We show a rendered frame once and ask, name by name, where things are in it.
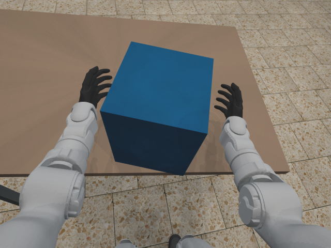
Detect robot left shin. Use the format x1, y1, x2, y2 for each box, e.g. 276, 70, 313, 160
120, 239, 133, 244

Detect left robot upper arm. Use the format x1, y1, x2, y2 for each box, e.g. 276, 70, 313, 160
0, 166, 85, 248

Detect robot left hand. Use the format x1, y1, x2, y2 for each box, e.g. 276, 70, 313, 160
79, 66, 112, 108

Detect table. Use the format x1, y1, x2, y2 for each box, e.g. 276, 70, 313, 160
0, 9, 290, 206

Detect right robot upper arm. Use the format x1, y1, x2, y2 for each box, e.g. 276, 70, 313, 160
238, 182, 331, 248

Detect robot right hand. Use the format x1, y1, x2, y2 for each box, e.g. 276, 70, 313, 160
214, 83, 243, 119

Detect right robot forearm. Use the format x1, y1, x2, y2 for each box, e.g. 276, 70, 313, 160
219, 116, 303, 217

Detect left robot forearm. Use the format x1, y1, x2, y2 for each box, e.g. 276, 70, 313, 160
19, 102, 98, 211

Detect right robot foot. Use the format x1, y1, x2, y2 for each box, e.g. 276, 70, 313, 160
168, 234, 181, 248

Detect carton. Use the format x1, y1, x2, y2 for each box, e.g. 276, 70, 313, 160
100, 42, 214, 176

